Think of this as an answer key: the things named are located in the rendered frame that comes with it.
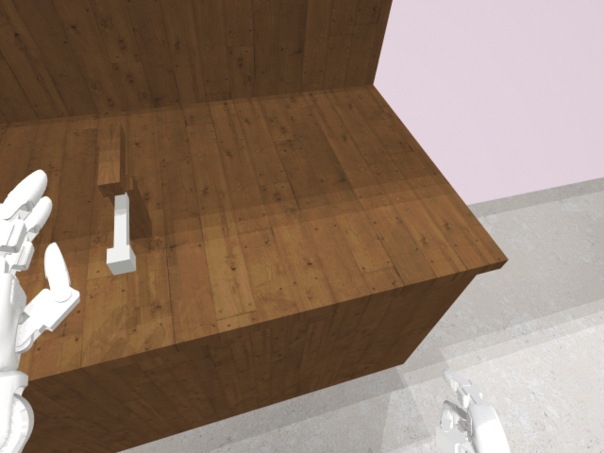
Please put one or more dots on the right robot hand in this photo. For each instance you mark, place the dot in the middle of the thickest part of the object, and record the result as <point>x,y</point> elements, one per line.
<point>479,430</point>

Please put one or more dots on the tap lever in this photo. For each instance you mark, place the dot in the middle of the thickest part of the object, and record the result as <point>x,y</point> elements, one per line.
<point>121,258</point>

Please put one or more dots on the counter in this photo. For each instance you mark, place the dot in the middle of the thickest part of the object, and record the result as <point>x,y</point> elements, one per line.
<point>290,233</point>

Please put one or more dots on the left robot forearm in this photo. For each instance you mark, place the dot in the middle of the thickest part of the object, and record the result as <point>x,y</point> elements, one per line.
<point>16,414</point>

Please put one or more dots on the left robot hand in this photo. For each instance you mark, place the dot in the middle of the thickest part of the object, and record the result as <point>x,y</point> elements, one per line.
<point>22,216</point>

